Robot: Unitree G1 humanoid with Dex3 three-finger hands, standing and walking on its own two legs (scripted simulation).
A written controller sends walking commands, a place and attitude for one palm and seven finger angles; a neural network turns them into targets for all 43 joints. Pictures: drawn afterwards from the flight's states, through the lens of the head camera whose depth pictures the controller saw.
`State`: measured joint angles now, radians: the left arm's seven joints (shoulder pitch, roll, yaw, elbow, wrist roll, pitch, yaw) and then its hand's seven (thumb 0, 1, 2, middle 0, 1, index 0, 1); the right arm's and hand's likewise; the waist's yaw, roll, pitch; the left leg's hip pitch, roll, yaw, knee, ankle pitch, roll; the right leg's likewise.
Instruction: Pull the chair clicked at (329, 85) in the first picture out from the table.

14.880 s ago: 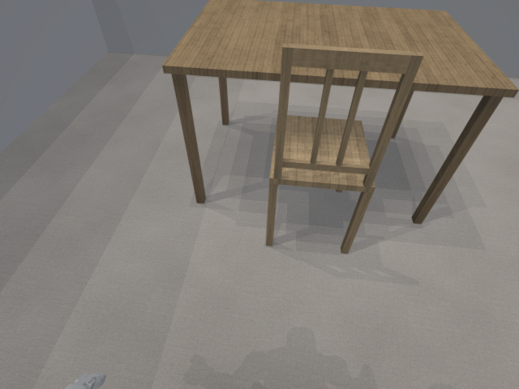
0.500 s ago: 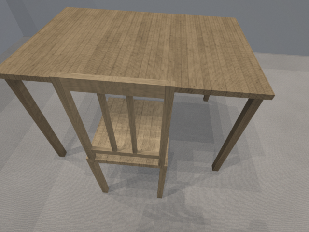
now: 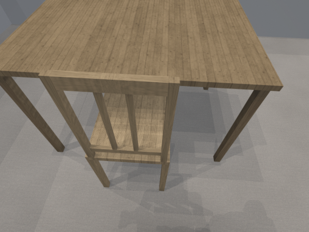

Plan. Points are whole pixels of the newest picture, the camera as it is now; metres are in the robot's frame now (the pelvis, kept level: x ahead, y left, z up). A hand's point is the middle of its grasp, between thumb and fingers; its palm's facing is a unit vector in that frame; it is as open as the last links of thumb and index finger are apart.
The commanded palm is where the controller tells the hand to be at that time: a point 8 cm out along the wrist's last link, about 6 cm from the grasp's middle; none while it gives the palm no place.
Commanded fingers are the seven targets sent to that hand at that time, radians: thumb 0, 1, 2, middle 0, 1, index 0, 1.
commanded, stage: come to a stop and stand still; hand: left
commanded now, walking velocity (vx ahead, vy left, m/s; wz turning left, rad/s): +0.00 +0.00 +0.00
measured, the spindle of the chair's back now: (107, 124) +0.45 +0.19 -0.06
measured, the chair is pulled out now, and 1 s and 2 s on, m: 0.00 0.00 0.00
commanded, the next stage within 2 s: look again from close up in 0.80 s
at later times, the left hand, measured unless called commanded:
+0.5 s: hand out of the picture -0.01 +0.15 -0.15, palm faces +0.02 -0.97 -0.23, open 7.4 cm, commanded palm none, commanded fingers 0.00 0.90 0.90 -0.20 -0.30 -0.20 -0.30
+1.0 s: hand out of the picture -0.01 +0.13 -0.16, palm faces +0.04 -0.97 -0.23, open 7.3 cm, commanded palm none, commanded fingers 0.00 0.90 0.90 -0.20 -0.30 -0.20 -0.30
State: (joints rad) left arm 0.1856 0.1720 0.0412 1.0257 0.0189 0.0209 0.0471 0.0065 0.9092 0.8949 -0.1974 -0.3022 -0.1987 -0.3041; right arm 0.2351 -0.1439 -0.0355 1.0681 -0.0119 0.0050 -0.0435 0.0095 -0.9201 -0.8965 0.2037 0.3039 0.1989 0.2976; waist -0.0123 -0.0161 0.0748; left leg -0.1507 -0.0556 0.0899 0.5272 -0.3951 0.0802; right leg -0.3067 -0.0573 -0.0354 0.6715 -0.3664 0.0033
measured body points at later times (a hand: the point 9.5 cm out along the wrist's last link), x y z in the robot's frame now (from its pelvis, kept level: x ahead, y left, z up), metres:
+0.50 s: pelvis -0.03 -0.03 +0.01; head -0.02 -0.05 +0.46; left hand -0.01 +0.20 -0.13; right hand +0.00 -0.25 -0.16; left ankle -0.06 +0.07 -0.73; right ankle -0.02 -0.14 -0.73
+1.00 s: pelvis -0.01 -0.05 +0.01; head +0.00 -0.07 +0.46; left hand -0.01 +0.18 -0.14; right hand -0.03 -0.26 -0.16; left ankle -0.06 +0.07 -0.73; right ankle -0.02 -0.14 -0.73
